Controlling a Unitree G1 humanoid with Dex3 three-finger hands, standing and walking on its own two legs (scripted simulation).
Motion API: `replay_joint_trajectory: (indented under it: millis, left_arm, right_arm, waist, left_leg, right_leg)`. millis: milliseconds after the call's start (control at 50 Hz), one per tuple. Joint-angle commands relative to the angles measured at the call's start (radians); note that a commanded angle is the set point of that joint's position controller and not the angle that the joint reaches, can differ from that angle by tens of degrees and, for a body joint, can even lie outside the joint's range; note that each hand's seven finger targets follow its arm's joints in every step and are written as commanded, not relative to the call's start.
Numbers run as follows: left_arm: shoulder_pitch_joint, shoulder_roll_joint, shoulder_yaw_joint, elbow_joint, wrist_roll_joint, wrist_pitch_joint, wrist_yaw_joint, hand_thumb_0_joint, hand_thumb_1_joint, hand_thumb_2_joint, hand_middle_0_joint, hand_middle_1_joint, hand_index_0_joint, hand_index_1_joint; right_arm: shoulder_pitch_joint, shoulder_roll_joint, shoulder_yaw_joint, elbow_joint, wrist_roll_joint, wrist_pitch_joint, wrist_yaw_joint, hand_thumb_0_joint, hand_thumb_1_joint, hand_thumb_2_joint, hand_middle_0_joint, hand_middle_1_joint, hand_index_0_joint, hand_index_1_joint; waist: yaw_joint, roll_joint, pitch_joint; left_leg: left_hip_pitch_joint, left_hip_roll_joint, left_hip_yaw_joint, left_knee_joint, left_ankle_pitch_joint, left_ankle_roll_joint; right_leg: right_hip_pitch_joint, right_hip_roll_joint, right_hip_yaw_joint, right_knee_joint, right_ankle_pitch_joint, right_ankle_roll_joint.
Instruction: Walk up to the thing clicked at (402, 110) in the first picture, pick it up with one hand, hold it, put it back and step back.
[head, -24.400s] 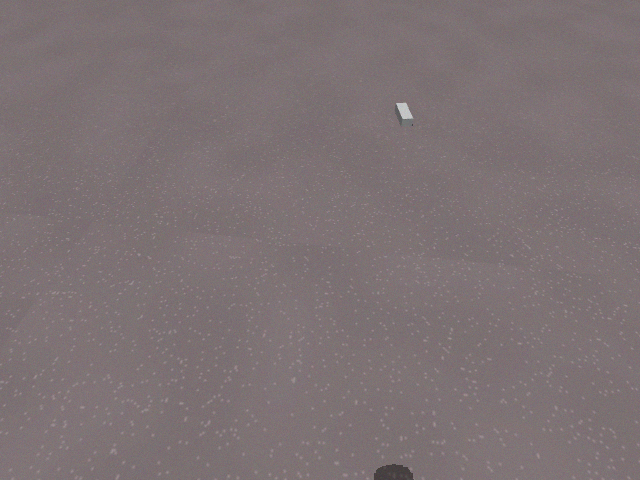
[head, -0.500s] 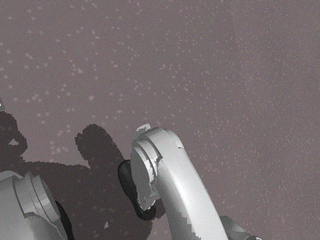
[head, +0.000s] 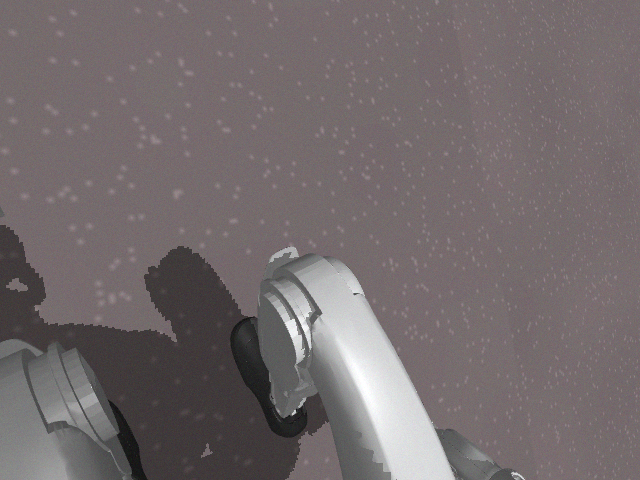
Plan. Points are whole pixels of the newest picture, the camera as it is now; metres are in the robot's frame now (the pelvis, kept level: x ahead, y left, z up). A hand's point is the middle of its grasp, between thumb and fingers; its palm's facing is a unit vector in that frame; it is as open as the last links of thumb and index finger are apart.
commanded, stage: close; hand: left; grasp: from above
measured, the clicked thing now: out of the picture +0.46 +0.30 -0.28
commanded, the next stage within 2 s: settle in 1.14 s
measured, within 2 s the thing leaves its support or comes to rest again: leaves its support in 1.56 s
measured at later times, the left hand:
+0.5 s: hand out of the picture +0.45 +0.30 -0.27, palm faces -0.45 -0.12 -0.89, open 10.1 cm
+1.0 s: hand out of the picture +0.44 +0.31 -0.26, palm faces -0.45 -0.11 -0.88, open 9.4 cm
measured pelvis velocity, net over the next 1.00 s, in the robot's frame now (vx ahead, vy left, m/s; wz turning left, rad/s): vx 0.00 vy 0.00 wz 0.00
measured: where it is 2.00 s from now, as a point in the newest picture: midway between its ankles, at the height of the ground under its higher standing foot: (208, 439)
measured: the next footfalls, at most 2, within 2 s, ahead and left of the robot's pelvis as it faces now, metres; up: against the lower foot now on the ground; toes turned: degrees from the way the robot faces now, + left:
none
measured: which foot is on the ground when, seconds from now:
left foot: down 0.00-1.00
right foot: down 0.00-1.00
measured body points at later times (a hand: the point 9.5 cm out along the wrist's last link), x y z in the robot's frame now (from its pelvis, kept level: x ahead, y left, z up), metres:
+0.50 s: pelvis +0.00 +0.00 +0.00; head +0.29 +0.13 +0.32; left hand +0.47 +0.31 -0.22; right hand +0.05 -0.24 -0.05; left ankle +0.06 +0.13 -0.27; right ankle +0.12 -0.11 -0.27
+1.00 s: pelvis +0.00 +0.00 +0.00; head +0.28 +0.13 +0.32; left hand +0.46 +0.31 -0.21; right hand +0.04 -0.24 -0.05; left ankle +0.06 +0.13 -0.27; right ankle +0.12 -0.11 -0.27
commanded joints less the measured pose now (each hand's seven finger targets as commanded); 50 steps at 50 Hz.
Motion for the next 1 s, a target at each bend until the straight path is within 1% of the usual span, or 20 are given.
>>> replay_joint_trajectory:
  millis: [0, 20, 60, 120, 180, 200, 220, 300, 360, 380, 420, 480, 500, 540, 600, 640, 680, 780, 900, 980]
  left_arm:
    - [-0.232, 0.17, -0.013, -0.099, -0.01, -0.017, 0.041, 0.0, -0.095, 0.755, -0.362, -0.835, -0.38, -0.814]
    - [-0.234, 0.171, -0.004, -0.09, -0.008, -0.018, 0.048, 0.0, -0.088, 0.736, -0.357, -0.844, -0.382, -0.818]
    - [-0.23, 0.141, -0.029, -0.085, 0.0, -0.016, 0.049, 0.0, -0.06, 0.702, -0.37, -0.832, -0.4, -0.8]
    - [-0.255, 0.17, -0.021, -0.102, 0.0, -0.013, 0.063, 0.0, -0.037, 0.689, -0.4, -0.796, -0.425, -0.77]
    - [-0.248, 0.16, -0.035, -0.1, 0.002, -0.001, 0.06, 0.0, 0.015, 0.691, -0.441, -0.795, -0.466, -0.769]
    - [-0.244, 0.163, -0.034, -0.096, -0.007, 0.004, 0.06, 0.0, 0.04, 0.683, -0.461, -0.781, -0.486, -0.755]
    - [-0.258, 0.189, -0.011, -0.117, -0.012, 0.006, 0.065, 0.0, 0.04, 0.669, -0.459, -0.781, -0.486, -0.752]
    - [-0.252, 0.169, -0.021, -0.098, -0.021, 0.019, 0.052, 0.0, 0.049, 0.643, -0.471, -0.759, -0.497, -0.731]
    - [-0.242, 0.194, -0.011, -0.1, -0.029, 0.023, 0.036, 0.0, 0.085, 0.616, -0.496, -0.741, -0.525, -0.71]
    - [-0.252, 0.217, 0.007, -0.128, -0.03, 0.018, 0.034, 0.0, 0.1, 0.602, -0.499, -0.74, -0.531, -0.706]
    - [-0.246, 0.208, 0.002, -0.112, -0.034, 0.019, 0.023, 0.0, 0.121, 0.583, -0.518, -0.727, -0.551, -0.691]
    - [-0.221, 0.209, 0.004, -0.082, -0.031, 0.014, 0.016, 0.0, 0.162, 0.589, -0.549, -0.724, -0.581, -0.69]
    - [-0.208, 0.21, 0.009, -0.092, -0.029, 0.012, 0.012, 0.0, 0.177, 0.591, -0.555, -0.725, -0.588, -0.69]
    - [-0.206, 0.222, 0.014, -0.11, -0.028, 0.007, 0.009, 0.0, 0.184, 0.595, -0.569, -0.712, -0.598, -0.681]
    - [-0.209, 0.2, 0.011, -0.124, -0.031, 0.003, 0.006, 0.0, 0.176, 0.583, -0.563, -0.697, -0.592, -0.666]
    - [-0.239, 0.187, -0.01, -0.118, -0.03, -0.005, 0.002, 0.0, 0.2, 0.574, -0.581, -0.686, -0.61, -0.655]
    - [-0.231, 0.214, 0.004, -0.127, -0.027, -0.012, 0.005, 0.0, 0.246, 0.568, -0.607, -0.689, -0.639, -0.654]
    - [-0.195, 0.214, 0.001, -0.105, -0.013, -0.018, 0.011, 0.0, 0.308, 0.579, -0.655, -0.681, -0.685, -0.648]
    - [-0.218, 0.188, -0.025, -0.103, -0.006, -0.016, 0.013, 0.0, 0.414, 0.602, -0.746, -0.657, -0.77, -0.631]
    - [-0.21, 0.207, -0.014, -0.086, -0.004, -0.011, 0.023, 0.0, 0.486, 0.579, -0.801, -0.633, -0.827, -0.606]
  right_arm:
    - [0.185, -0.33, -0.088, 0.016, 0.008, -0.005, -0.013, 0.0, -0.894, -0.901, 0.199, 0.3, 0.199, 0.3]
    - [0.193, -0.333, -0.088, 0.013, 0.008, -0.004, -0.015, 0.0, -0.895, -0.901, 0.199, 0.3, 0.199, 0.3]
    - [0.186, -0.327, -0.082, 0.007, 0.001, -0.009, -0.008, 0.0, -0.894, -0.9, 0.199, 0.3, 0.199, 0.3]
    - [0.183, -0.339, -0.083, 0.013, 0.004, -0.012, -0.011, 0.0, -0.896, -0.901, 0.199, 0.3, 0.199, 0.3]
    - [0.172, -0.339, -0.08, 0.004, 0.004, -0.02, -0.006, 0.0, -0.896, -0.901, 0.199, 0.3, 0.199, 0.3]
    - [0.176, -0.337, -0.076, 0.004, 0.0, -0.021, -0.005, 0.0, -0.897, -0.901, 0.199, 0.3, 0.199, 0.3]
    - [0.18, -0.345, -0.084, 0.009, 0.006, -0.023, -0.006, 0.0, -0.898, -0.901, 0.199, 0.3, 0.199, 0.3]
    - [0.182, -0.342, -0.083, 0.014, 0.007, -0.027, -0.003, 0.0, -0.9, -0.903, 0.199, 0.3, 0.199, 0.3]
    - [0.196, -0.332, -0.074, 0.007, 0.01, -0.025, -0.002, 0.0, -0.901, -0.903, 0.199, 0.3, 0.199, 0.3]
    - [0.202, -0.338, -0.078, 0.011, 0.011, -0.021, -0.004, 0.0, -0.9, -0.902, 0.199, 0.3, 0.199, 0.3]
    - [0.193, -0.339, -0.076, 0.008, 0.013, -0.021, -0.005, 0.0, -0.901, -0.903, 0.199, 0.3, 0.199, 0.3]
    - [0.205, -0.339, -0.072, -0.003, 0.013, -0.01, -0.008, 0.0, -0.9, -0.903, 0.199, 0.3, 0.199, 0.3]
    - [0.196, -0.336, -0.076, -0.005, 0.017, -0.007, -0.011, 0.0, -0.898, -0.902, 0.199, 0.3, 0.199, 0.3]
    - [0.197, -0.335, -0.078, -0.004, 0.016, 0.0, -0.015, 0.0, -0.899, -0.902, 0.199, 0.3, 0.199, 0.3]
    - [0.203, -0.331, -0.08, -0.005, 0.017, 0.007, -0.018, 0.0, -0.898, -0.902, 0.199, 0.3, 0.199, 0.3]
    - [0.201, -0.333, -0.073, -0.009, 0.012, 0.008, -0.018, 0.0, -0.898, -0.902, 0.199, 0.3, 0.199, 0.3]
    - [0.197, -0.341, -0.076, -0.015, 0.017, 0.01, -0.026, 0.0, -0.896, -0.901, 0.199, 0.3, 0.199, 0.3]
    - [0.185, -0.333, -0.074, -0.018, 0.015, 0.017, -0.037, 0.0, -0.895, -0.901, 0.199, 0.3, 0.199, 0.3]
    - [0.187, -0.334, -0.07, -0.019, 0.011, 0.011, -0.038, 0.0, -0.895, -0.901, 0.199, 0.3, 0.199, 0.3]
    - [0.192, -0.335, -0.064, -0.015, 0.01, 0.007, -0.036, 0.0, -0.895, -0.901, 0.199, 0.3, 0.199, 0.3]
  waist:
    - [-0.063, 0.511, -0.623]
    - [-0.063, 0.519, -0.627]
    - [-0.069, 0.518, -0.616]
    - [-0.069, 0.553, -0.619]
    - [-0.07, 0.534, -0.594]
    - [-0.078, 0.535, -0.602]
    - [-0.061, 0.54, -0.615]
    - [-0.072, 0.536, -0.614]
    - [-0.068, 0.52, -0.623]
    - [-0.059, 0.54, -0.665]
    - [-0.063, 0.53, -0.648]
    - [-0.07, 0.505, -0.617]
    - [-0.051, 0.517, -0.622]
    - [-0.046, 0.541, -0.653]
    - [-0.051, 0.541, -0.649]
    - [-0.076, 0.514, -0.609]
    - [-0.062, 0.509, -0.612]
    - [-0.046, 0.52, -0.614]
    - [-0.07, 0.499, -0.579]
    - [-0.061, 0.509, -0.594]
  left_leg:
    - [0.456, 0.021, 0.07, -0.264, 0.195, -0.003]
    - [0.47, 0.022, 0.064, -0.273, 0.202, -0.006]
    - [0.476, 0.022, 0.064, -0.264, 0.211, -0.006]
    - [0.498, 0.025, 0.053, -0.282, 0.222, -0.014]
    - [0.48, 0.023, 0.061, -0.27, 0.209, -0.012]
    - [0.48, 0.022, 0.069, -0.268, 0.202, -0.008]
    - [0.482, 0.023, 0.065, -0.278, 0.205, -0.01]
    - [0.477, 0.024, 0.064, -0.271, 0.221, -0.01]
    - [0.469, 0.022, 0.079, -0.252, 0.231, -0.002]
    - [0.486, 0.023, 0.077, -0.257, 0.262, -0.003]
    - [0.477, 0.023, 0.073, -0.255, 0.257, -0.002]
    - [0.458, 0.021, 0.073, -0.262, 0.231, 0.0]
    - [0.465, 0.021, 0.072, -0.267, 0.231, -0.002]
    - [0.491, 0.023, 0.075, -0.271, 0.248, -0.005]
    - [0.484, 0.021, 0.075, -0.27, 0.257, -0.004]
    - [0.458, 0.022, 0.074, -0.258, 0.229, 0.001]
    - [0.456, 0.022, 0.069, -0.268, 0.215, 0.0]
    - [0.466, 0.022, 0.067, -0.284, 0.188, -0.006]
    - [0.454, 0.023, 0.066, -0.27, 0.184, -0.003]
    - [0.472, 0.025, 0.059, -0.273, 0.218, -0.008]
  right_leg:
    - [0.366, 0.045, -0.073, -0.204, 0.241, -0.049]
    - [0.37, 0.045, -0.076, -0.2, 0.249, -0.05]
    - [0.357, 0.045, -0.08, -0.191, 0.26, -0.047]
    - [0.351, 0.042, -0.083, -0.189, 0.261, -0.051]
    - [0.342, 0.039, -0.08, -0.192, 0.256, -0.046]
    - [0.368, 0.045, -0.073, -0.205, 0.261, -0.046]
    - [0.36, 0.041, -0.072, -0.204, 0.255, -0.047]
    - [0.364, 0.041, -0.073, -0.204, 0.266, -0.048]
    - [0.4, 0.043, -0.063, -0.212, 0.288, -0.043]
    - [0.416, 0.045, -0.065, -0.21, 0.304, -0.045]
    - [0.403, 0.041, -0.067, -0.205, 0.295, -0.046]
    - [0.401, 0.043, -0.07, -0.214, 0.275, -0.046]
    - [0.388, 0.042, -0.069, -0.208, 0.268, -0.048]
    - [0.411, 0.047, -0.067, -0.207, 0.281, -0.05]
    - [0.402, 0.044, -0.07, -0.206, 0.288, -0.05]
    - [0.383, 0.043, -0.073, -0.211, 0.27, -0.047]
    - [0.375, 0.042, -0.074, -0.216, 0.249, -0.05]
    - [0.371, 0.046, -0.074, -0.211, 0.226, -0.053]
    - [0.34, 0.041, -0.077, -0.206, 0.227, -0.048]
    - [0.358, 0.041, -0.078, -0.2, 0.254, -0.048]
